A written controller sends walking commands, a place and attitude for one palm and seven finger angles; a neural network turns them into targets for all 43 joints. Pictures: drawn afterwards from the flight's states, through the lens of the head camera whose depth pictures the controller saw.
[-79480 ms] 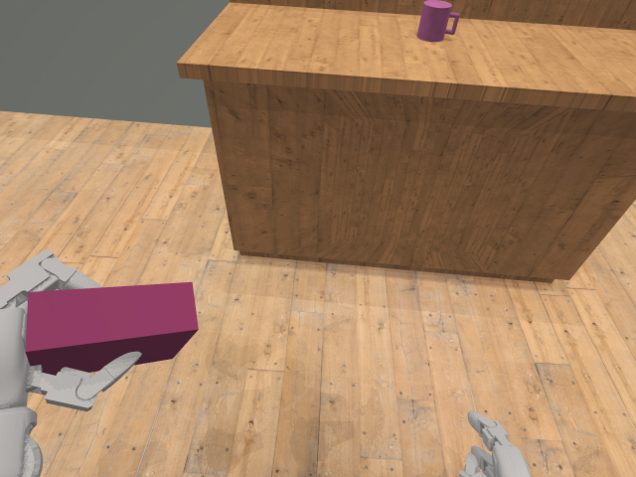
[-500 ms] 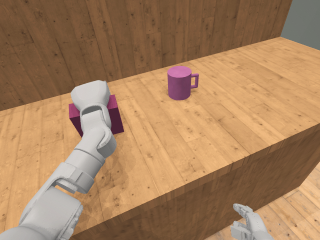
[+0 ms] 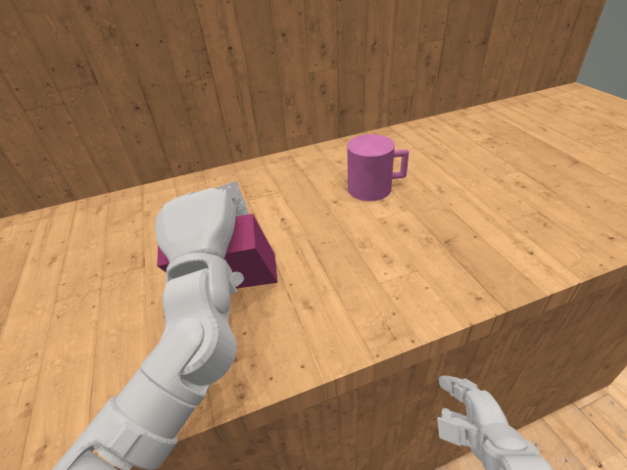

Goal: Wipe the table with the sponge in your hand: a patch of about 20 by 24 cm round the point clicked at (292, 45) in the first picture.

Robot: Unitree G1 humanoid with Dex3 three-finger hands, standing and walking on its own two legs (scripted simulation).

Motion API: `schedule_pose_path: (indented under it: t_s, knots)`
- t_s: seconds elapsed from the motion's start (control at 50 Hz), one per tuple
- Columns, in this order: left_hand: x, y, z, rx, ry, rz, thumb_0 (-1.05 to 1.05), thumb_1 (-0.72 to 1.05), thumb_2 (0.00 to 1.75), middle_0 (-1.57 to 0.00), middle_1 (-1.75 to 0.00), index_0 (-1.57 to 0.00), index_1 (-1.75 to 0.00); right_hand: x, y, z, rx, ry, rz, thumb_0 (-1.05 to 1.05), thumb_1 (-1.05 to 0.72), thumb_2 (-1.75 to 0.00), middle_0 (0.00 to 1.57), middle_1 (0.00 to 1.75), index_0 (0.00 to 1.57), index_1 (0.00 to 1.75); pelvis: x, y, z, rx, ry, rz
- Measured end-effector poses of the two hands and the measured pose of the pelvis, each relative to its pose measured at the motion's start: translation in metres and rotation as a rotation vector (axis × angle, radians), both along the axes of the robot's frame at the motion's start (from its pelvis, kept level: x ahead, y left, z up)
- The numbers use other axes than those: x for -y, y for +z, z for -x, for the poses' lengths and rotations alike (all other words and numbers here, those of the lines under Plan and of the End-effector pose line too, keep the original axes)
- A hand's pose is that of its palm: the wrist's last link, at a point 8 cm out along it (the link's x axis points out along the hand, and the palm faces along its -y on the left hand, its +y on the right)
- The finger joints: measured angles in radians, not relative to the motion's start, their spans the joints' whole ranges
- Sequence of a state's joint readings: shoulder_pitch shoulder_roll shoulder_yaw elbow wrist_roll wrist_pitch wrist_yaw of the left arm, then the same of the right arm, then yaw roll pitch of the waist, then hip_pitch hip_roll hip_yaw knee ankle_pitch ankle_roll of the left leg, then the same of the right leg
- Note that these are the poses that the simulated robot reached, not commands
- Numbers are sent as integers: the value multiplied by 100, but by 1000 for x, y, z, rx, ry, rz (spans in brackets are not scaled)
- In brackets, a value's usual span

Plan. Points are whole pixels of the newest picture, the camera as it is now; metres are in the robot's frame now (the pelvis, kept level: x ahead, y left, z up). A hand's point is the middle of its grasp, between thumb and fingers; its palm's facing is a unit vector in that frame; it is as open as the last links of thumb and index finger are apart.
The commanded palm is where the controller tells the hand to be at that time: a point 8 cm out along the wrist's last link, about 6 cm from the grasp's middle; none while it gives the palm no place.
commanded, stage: wipe back along the third lane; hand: left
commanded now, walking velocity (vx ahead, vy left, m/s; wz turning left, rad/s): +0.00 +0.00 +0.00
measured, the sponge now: (228, 264) +0.34 +0.17 +0.12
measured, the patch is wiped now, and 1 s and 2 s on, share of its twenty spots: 0.80 0.85 0.85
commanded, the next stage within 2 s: slide back across to the middle lane in 0.78 s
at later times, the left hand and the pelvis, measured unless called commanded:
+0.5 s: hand (247, 280) +0.27 +0.11 +0.17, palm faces +0.34 -0.25 -0.91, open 9.1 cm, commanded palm +0.22 +0.11 +0.18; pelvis -0.02 -0.03 +0.00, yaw -2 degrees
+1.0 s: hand (242, 304) +0.23 +0.11 +0.17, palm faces +0.35 -0.41 -0.84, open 9.0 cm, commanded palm +0.18 +0.12 +0.19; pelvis -0.01 -0.03 +0.00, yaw -3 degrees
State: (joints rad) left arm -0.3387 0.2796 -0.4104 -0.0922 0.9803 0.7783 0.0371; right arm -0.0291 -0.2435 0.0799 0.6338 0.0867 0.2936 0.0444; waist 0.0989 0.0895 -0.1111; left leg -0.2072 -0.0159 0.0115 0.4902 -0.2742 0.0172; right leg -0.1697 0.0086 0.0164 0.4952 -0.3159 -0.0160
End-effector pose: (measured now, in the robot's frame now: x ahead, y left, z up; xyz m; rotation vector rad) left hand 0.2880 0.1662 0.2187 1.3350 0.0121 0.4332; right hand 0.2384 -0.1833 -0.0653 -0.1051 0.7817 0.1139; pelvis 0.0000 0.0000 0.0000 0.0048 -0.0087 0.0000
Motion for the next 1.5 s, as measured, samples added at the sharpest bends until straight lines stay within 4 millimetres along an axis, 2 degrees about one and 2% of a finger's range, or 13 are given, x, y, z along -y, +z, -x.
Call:
schedule_pose_path:
  t_s: [0.2, 0.42, 0.62, 0.78, 0.92, 1.14, 1.32, 1.5]
  knots:
    - [19, -2, 24, 37, -31, 30, 3, -39, 107, -65, -153, -78, -143, 8, 5, 9, 22, 5, -23, 1, -90, -90, 20, 30, 20, 30, 11, 0, 10, 22, -11, -4]
    - [40, -3, 47, 60, -67, 45, 3, -39, 107, -65, -153, -79, -142, 32, 5, 23, 39, -23, -30, 1, -90, -90, 19, 30, 20, 30, 25, -1, 18, 45, -24, -8]
    - [47, -6, 65, 72, -104, 81, 4, -39, 107, -64, -154, -79, -142, 52, 3, 34, 42, -57, -25, 1, -90, -90, 19, 30, 20, 29, 33, 0, 20, 53, -40, -9]
    - [48, -7, 78, 85, -136, 123, 4, -39, 107, -63, -154, -80, -141, 55, 3, 34, 45, -63, -26, 1, -90, -90, 19, 30, 20, 29, 34, 1, 18, 53, -50, -8]
    - [46, -7, 89, 105, -153, 172, 4, -39, 107, -62, -154, -80, -141, 48, 4, 30, 47, -51, -31, 1, -90, -90, 19, 30, 20, 29, 31, 1, 15, 53, -53, -6]
    - [31, -1, 96, 111, -183, 259, 2, -39, 107, -65, -151, -82, -139, 35, 9, 26, 58, -45, -25, 1, -90, -90, 19, 30, 20, 29, 25, 0, 13, 57, -69, -5]
    - [18, 6, 107, 112, -185, 293, -1, -41, 107, -68, -148, -83, -138, 33, 10, 31, 59, -56, -13, 1, -90, -90, 19, 30, 20, 30, 20, 0, 16, 61, -74, -4]
    - [-3, 14, 123, 117, -135, 267, -2, -42, 108, -71, -145, -84, -138, 35, 8, 41, 64, -64, 5, 1, -90, -90, 19, 30, 20, 30, 20, 0, 23, 70, -72, -2]
